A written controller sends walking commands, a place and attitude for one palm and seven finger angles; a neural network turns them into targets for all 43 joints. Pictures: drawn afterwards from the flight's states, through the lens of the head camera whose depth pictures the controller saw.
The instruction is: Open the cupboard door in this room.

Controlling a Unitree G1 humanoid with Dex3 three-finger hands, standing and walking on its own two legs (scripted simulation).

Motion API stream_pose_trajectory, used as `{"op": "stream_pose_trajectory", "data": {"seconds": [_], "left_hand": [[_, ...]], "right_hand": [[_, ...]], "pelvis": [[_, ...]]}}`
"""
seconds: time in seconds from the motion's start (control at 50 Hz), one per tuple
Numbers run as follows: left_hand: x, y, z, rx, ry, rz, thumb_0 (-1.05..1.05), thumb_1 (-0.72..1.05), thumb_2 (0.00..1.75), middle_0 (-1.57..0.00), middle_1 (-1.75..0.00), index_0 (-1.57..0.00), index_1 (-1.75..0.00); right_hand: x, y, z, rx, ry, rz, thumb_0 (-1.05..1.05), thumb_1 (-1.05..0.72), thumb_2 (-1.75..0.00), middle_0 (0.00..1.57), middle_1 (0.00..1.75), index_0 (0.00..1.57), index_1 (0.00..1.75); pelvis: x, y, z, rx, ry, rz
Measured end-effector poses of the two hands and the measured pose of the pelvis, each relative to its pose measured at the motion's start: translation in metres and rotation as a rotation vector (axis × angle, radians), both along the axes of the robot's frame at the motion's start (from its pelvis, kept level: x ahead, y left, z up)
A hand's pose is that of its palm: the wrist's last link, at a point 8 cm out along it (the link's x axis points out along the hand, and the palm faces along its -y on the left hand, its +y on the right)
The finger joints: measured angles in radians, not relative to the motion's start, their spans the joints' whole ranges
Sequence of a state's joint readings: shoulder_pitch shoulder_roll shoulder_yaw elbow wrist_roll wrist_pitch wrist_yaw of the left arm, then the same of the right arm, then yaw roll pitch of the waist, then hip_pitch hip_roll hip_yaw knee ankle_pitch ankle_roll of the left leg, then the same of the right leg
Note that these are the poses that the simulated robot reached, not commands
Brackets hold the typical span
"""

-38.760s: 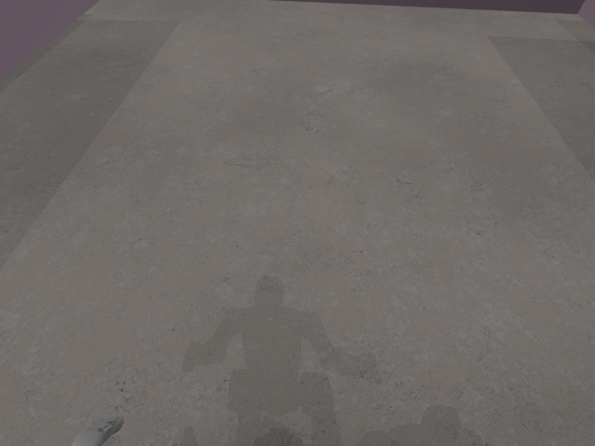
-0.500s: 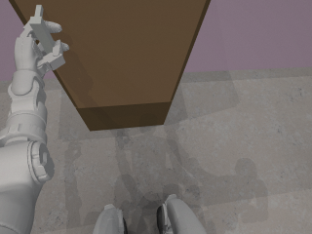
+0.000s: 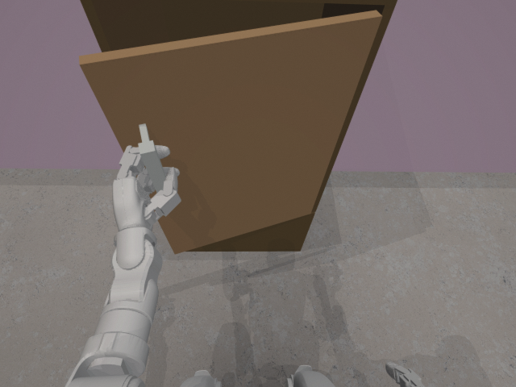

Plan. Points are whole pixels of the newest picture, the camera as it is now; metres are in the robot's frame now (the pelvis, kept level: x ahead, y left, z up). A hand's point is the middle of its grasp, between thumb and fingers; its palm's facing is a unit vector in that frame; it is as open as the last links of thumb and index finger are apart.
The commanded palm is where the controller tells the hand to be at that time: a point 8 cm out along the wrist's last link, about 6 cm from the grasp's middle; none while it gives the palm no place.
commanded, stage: pull the door open along its arc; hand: left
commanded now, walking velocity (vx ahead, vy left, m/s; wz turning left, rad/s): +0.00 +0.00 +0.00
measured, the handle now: (154, 163) +0.45 +0.17 +0.06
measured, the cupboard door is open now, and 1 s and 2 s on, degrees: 18 43 44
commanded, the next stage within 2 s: open thumb and fingers to let go in 0.48 s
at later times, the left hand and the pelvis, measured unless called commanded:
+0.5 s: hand (230, 259) +0.29 +0.04 +0.05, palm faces +0.35 -0.94 -0.01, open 6.0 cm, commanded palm +0.23 +0.08 +0.05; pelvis -0.01 -0.04 +0.00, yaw +3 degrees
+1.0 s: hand (237, 260) +0.29 +0.03 +0.05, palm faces +0.38 -0.92 -0.02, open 10.5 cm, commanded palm +0.24 +0.08 +0.05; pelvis -0.02 -0.05 +0.00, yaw +4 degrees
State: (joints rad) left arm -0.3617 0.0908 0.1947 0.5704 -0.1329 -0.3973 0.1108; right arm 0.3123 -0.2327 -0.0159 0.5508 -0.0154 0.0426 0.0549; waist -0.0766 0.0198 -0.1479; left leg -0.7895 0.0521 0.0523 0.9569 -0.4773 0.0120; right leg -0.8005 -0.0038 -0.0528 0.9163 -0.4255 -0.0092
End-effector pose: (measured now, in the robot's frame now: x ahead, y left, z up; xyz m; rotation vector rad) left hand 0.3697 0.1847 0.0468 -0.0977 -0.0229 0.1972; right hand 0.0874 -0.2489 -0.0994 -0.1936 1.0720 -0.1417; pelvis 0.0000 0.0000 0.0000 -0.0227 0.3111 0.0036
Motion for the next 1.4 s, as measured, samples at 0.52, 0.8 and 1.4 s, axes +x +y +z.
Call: {"op": "stream_pose_trajectory", "data": {"seconds": [0.52,0.8,1.4], "left_hand": [[-0.123,-0.104,0.009,0.103,0.065,0.144,0.02,0.71,0.74,-0.32,-1.32,-0.34,-1.33],[-0.123,-0.111,0.007,0.104,0.062,0.202,0.01,0.54,0.73,-0.37,-1.32,-0.38,-1.32],[-0.115,-0.102,0.006,0.099,0.049,0.144,-0.01,-0.48,0.3,-0.36,-0.78,-0.35,-0.8]], "right_hand": [[0.065,0.002,0.007,0.071,-0.206,0.148,0.01,-0.91,-0.9,0.2,0.3,0.2,0.3],[0.081,-0.007,0.004,0.054,-0.252,0.181,0.01,-0.91,-0.9,0.2,0.3,0.2,0.3],[0.057,0.009,-0.001,0.039,-0.207,0.153,0.01,-0.91,-0.9,0.2,0.3,0.2,0.3]], "pelvis": [[-0.006,-0.037,0.003,0.037,-0.111,0.046],[-0.015,-0.053,-0.002,0.051,-0.11,0.066],[-0.021,-0.029,-0.004,0.033,-0.107,0.053]]}}
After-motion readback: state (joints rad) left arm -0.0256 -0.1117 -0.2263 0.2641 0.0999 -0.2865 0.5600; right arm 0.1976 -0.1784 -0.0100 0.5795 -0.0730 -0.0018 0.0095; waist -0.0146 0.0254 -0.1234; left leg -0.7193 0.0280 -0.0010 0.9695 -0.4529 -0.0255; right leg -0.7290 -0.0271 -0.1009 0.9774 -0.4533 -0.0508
